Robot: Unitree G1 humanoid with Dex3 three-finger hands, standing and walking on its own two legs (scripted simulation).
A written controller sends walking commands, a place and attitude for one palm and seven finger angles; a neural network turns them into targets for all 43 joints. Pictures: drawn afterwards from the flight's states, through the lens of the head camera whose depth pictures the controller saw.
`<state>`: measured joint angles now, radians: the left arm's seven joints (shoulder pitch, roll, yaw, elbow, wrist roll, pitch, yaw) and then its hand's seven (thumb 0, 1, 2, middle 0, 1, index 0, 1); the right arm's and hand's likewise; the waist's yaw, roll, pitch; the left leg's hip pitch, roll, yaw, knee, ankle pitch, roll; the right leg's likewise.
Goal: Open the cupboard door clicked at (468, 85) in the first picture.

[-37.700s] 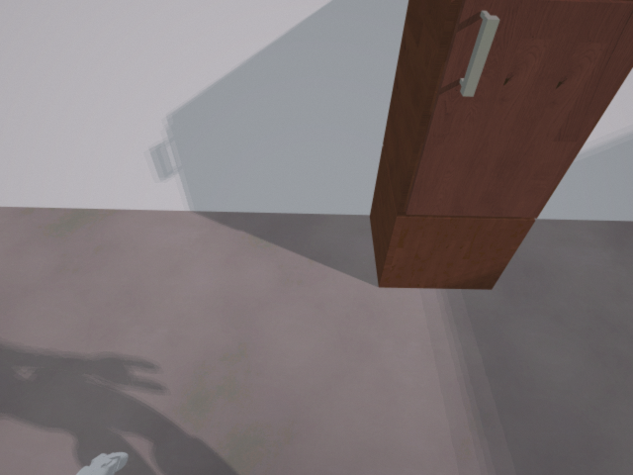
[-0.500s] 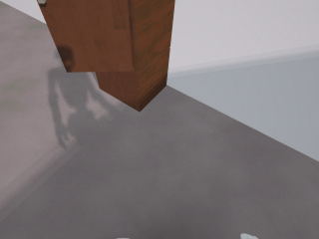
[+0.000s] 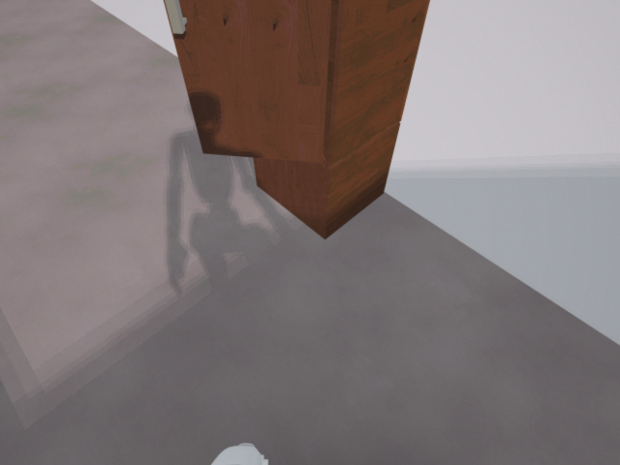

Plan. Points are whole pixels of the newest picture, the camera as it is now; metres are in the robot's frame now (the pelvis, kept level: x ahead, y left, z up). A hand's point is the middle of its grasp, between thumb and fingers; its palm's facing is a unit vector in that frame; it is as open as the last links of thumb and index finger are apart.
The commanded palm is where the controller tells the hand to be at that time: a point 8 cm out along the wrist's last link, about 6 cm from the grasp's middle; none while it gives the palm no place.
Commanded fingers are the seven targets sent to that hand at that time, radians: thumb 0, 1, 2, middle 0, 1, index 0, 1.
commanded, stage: take the last steps up to it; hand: left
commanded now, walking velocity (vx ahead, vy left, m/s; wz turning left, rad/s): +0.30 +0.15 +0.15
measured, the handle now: out of the picture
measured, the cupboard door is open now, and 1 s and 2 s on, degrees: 40 40 40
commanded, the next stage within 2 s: come to a stop and stand still in 1.00 s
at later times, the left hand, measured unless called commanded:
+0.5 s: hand (176, 362) +0.28 +0.25 -0.16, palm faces +0.03 -0.97 -0.24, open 7.4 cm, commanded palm none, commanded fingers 0.00 0.90 0.90 -0.20 -0.30 -0.20 -0.30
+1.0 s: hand (134, 359) +0.29 +0.34 -0.20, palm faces +0.11 -0.98 -0.16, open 7.4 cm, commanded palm none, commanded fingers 0.00 0.90 0.90 -0.20 -0.30 -0.20 -0.30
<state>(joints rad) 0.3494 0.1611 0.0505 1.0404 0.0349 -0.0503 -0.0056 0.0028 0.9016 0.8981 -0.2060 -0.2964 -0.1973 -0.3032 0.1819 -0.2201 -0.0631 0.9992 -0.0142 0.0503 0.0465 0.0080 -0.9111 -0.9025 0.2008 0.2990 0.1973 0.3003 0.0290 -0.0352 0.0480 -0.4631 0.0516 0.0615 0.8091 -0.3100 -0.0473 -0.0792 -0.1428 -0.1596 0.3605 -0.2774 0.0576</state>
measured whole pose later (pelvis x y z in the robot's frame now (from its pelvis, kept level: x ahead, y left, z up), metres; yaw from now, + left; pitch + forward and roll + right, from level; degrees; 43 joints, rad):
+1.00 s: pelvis +0.37 +0.17 -0.02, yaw +1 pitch +0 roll +0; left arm 0.38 0.18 0.06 1.15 0.03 -0.01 0.00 0.00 0.91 0.90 -0.20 -0.30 -0.19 -0.30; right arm 0.15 -0.16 -0.04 0.98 -0.03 -0.06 0.01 0.00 -0.91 -0.90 0.20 0.30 0.20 0.30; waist 0.04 -0.05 0.05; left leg -0.36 0.04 0.16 0.60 -0.23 0.06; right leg -0.29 -0.13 -0.06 1.03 -0.49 0.00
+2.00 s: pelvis +0.44 +0.22 +0.00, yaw -2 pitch +0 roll -2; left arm 0.23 0.22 0.06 1.06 0.02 0.06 0.00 0.00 0.91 0.90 -0.20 -0.30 -0.19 -0.30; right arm 0.21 -0.16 -0.03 1.02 -0.03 0.01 -0.04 0.00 -0.92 -0.90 0.21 0.30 0.20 0.30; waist -0.01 0.00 0.05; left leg -0.21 0.05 0.06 0.46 -0.25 0.02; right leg -0.26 -0.03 -0.02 0.72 -0.44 0.03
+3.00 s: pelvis +0.46 +0.18 +0.00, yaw -1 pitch -1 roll +0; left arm 0.28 0.15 0.02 1.14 0.01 -0.01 0.03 0.00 0.91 0.90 -0.20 -0.30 -0.19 -0.30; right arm 0.23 -0.15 -0.01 1.13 -0.01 0.00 -0.04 0.00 -0.92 -0.90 0.20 0.30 0.20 0.30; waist 0.00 -0.02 0.02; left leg -0.14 0.06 0.05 0.41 -0.25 -0.04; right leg -0.06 -0.02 -0.04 0.38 -0.31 0.00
